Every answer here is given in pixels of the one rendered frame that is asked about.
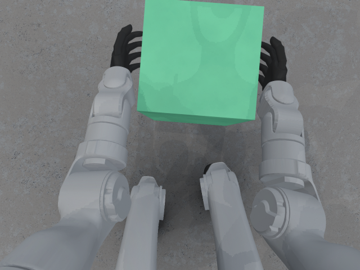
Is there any carton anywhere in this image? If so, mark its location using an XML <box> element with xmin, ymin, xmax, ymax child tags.
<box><xmin>137</xmin><ymin>0</ymin><xmax>264</xmax><ymax>126</ymax></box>

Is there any left robot upper arm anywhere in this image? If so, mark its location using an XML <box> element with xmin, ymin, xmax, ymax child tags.
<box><xmin>0</xmin><ymin>170</ymin><xmax>132</xmax><ymax>270</ymax></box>

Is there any left robot forearm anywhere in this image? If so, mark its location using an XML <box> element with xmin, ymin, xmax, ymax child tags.
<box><xmin>58</xmin><ymin>66</ymin><xmax>136</xmax><ymax>212</ymax></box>

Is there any right robot upper arm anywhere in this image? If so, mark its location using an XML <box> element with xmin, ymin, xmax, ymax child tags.
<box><xmin>250</xmin><ymin>186</ymin><xmax>360</xmax><ymax>270</ymax></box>

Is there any robot left hand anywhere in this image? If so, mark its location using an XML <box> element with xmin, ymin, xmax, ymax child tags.
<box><xmin>110</xmin><ymin>24</ymin><xmax>143</xmax><ymax>73</ymax></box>

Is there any right robot foot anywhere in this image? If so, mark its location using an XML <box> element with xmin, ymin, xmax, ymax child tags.
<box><xmin>204</xmin><ymin>164</ymin><xmax>211</xmax><ymax>174</ymax></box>

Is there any robot right hand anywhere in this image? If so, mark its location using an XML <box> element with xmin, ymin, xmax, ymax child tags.
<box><xmin>258</xmin><ymin>37</ymin><xmax>287</xmax><ymax>91</ymax></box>

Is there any robot left shin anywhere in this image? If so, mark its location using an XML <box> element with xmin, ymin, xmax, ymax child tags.
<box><xmin>130</xmin><ymin>176</ymin><xmax>159</xmax><ymax>199</ymax></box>

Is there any right robot forearm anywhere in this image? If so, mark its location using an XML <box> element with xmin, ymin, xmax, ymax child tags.
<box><xmin>257</xmin><ymin>80</ymin><xmax>322</xmax><ymax>205</ymax></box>

